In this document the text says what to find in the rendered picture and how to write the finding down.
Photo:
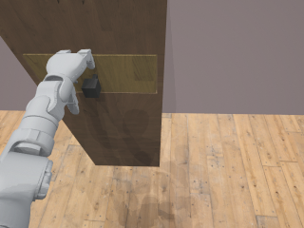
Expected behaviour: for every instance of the left robot forearm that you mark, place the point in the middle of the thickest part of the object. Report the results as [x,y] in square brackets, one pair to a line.
[36,131]

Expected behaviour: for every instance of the handle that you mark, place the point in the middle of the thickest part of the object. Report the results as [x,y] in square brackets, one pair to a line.
[91,87]

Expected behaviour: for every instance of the cabinet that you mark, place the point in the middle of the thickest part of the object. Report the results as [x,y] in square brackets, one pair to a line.
[118,128]

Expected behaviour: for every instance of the left robot upper arm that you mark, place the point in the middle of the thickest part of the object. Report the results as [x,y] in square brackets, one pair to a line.
[24,178]

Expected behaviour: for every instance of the drawer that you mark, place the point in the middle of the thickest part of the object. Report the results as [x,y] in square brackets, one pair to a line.
[116,72]

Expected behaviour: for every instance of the robot left hand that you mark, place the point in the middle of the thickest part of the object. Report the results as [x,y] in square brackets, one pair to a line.
[73,66]

